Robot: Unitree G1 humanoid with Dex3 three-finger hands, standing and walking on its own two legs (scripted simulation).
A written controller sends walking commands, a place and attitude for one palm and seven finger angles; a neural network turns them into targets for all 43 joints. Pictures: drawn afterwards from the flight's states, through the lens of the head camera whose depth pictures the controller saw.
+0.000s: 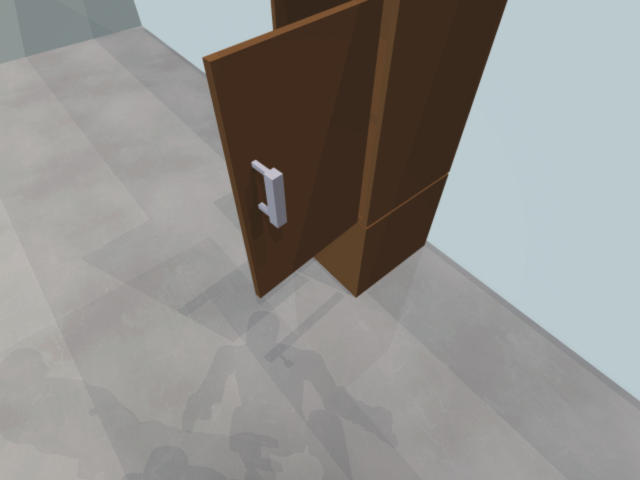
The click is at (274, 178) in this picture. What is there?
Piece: cupboard door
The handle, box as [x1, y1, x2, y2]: [251, 160, 286, 227]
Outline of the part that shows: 254,160 251,162 252,166 264,175 268,204 266,206 262,202 258,204 258,206 269,216 270,222 278,227 286,222 282,173 274,168 269,170 259,162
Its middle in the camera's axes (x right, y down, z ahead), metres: -0.10 -0.08 +0.70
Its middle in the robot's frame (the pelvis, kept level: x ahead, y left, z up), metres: +0.58 +0.13 -0.01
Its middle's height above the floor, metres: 0.77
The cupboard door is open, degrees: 95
